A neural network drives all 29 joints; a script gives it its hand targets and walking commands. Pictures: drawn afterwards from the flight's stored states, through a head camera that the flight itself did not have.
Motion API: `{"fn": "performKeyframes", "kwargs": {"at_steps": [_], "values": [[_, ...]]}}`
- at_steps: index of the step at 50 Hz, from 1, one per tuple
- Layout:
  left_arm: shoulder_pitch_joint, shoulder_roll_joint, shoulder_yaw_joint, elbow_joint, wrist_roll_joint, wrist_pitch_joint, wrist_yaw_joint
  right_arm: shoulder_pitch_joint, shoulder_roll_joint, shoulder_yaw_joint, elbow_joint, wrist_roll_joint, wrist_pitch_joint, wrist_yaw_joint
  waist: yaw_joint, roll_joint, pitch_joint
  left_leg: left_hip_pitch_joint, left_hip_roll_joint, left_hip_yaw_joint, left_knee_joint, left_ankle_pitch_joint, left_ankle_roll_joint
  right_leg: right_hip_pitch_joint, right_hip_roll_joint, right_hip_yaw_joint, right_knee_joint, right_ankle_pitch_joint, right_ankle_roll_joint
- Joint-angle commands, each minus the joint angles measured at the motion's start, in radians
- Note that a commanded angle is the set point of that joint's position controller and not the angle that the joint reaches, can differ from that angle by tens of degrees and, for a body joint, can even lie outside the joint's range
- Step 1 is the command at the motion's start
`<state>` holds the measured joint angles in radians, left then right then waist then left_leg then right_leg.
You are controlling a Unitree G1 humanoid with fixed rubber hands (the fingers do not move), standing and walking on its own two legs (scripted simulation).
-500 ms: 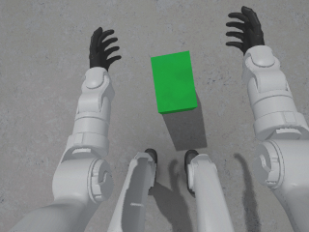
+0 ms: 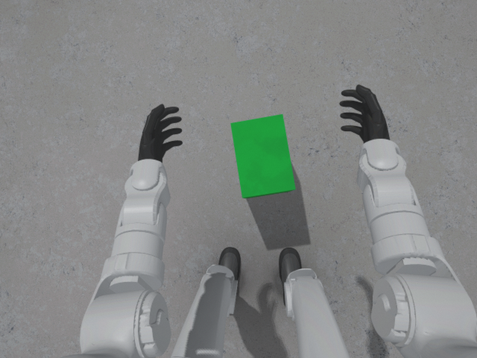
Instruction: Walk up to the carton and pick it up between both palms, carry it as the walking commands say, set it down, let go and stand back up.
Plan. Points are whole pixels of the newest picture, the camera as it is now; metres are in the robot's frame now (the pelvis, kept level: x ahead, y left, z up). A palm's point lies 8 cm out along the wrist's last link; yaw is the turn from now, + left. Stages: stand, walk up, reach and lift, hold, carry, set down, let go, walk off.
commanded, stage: let go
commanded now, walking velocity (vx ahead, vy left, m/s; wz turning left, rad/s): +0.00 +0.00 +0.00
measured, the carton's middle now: (262, 160) +0.47 +0.01 -0.59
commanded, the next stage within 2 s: stand in 1.10 s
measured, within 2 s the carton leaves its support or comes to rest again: neither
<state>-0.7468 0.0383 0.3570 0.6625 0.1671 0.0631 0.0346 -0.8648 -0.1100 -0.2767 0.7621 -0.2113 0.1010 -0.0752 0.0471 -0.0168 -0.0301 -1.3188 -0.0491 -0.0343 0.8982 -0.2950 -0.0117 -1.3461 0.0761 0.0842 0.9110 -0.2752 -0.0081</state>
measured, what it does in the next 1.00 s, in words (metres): rises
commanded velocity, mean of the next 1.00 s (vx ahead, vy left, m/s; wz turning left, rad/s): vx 0.00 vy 0.00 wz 0.00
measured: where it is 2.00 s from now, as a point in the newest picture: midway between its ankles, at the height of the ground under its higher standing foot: (259, 289)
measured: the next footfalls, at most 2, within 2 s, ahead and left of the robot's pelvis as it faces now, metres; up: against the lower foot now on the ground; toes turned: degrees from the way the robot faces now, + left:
none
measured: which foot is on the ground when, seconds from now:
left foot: down 0.00-1.00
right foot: down 0.00-1.00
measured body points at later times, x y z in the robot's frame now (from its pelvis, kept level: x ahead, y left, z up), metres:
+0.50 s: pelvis +0.05 +0.01 +0.08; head +0.17 +0.00 +0.51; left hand +0.26 +0.24 -0.02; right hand +0.30 -0.21 -0.02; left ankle +0.04 +0.12 -0.66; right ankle +0.05 -0.10 -0.66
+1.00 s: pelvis +0.06 +0.01 +0.08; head +0.07 +0.01 +0.53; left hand +0.23 +0.24 +0.01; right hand +0.23 -0.22 +0.01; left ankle +0.04 +0.12 -0.66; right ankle +0.05 -0.10 -0.66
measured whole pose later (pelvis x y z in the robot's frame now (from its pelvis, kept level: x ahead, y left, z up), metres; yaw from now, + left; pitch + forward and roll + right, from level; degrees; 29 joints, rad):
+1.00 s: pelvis +0.06 +0.01 +0.08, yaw +1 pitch -5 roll +0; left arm 0.20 0.21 0.02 0.42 0.02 0.16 -0.06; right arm 0.23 -0.21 -0.04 0.42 0.00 0.13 0.07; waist -0.01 0.00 0.11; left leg -0.09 -0.04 -0.06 0.46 -0.28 0.02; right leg -0.09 0.04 0.05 0.45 -0.27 -0.01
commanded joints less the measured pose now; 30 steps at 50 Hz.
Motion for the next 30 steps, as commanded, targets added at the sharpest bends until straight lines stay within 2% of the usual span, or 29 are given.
{"fn": "performKeyframes", "kwargs": {"at_steps": [1, 5, 10, 16, 23, 30], "values": [[0.058, 0.098, -0.07, -0.175, -0.021, -0.015, -0.028, 0.031, -0.036, 0.029, -0.202, -0.002, -0.016, -0.022, 0.021, -0.025, -1.059, 0.575, -0.025, 0.059, -0.054, 0.494, -0.041, 0.808, -0.011, -0.04, -0.032, 0.582, 0.044], [0.199, 0.121, -0.136, -0.208, -0.068, -0.018, -0.059, 0.191, -0.042, 0.054, -0.274, 0.035, -0.033, -0.017, -0.002, -0.004, -0.875, 0.702, -0.008, 0.021, -0.117, 0.493, -0.03, 0.764, -0.011, -0.049, -0.127, 0.476, 0.04], [0.368, 0.138, -0.179, -0.163, -0.105, -0.05, -0.071, 0.39, -0.066, 0.093, -0.262, 0.086, -0.071, 0.019, -0.002, 0.02, -0.652, 0.78, 0.009, -0.005, -0.204, 0.468, -0.029, 0.786, -0.021, -0.048, -0.23, 0.382, 0.03], [0.582, 0.157, -0.233, -0.157, -0.138, -0.082, -0.076, 0.622, -0.096, 0.116, -0.25, 0.126, -0.109, 0.054, -0.008, 0.008, -0.479, 0.877, 0.019, -0.004, -0.303, 0.437, -0.023, 0.911, -0.033, -0.042, -0.326, 0.356, 0.026], [0.83, 0.211, -0.27, -0.262, -0.16, -0.089, -0.083, 0.86, -0.14, 0.148, -0.316, 0.161, -0.126, 0.083, -0.016, 0.017, -0.319, 1.051, 0.014, 0.003, -0.408, 0.411, -0.022, 1.083, -0.039, -0.049, -0.414, 0.357, 0.019], [0.905, 0.267, -0.311, -0.318, -0.191, -0.059, -0.098, 0.993, -0.168, 0.183, -0.393, 0.197, -0.096, 0.111, -0.026, 0.003, -0.129, 1.117, 0.021, 0.006, -0.48, 0.304, -0.01, 1.206, -0.051, -0.055, -0.5, 0.289, 0.013]]}}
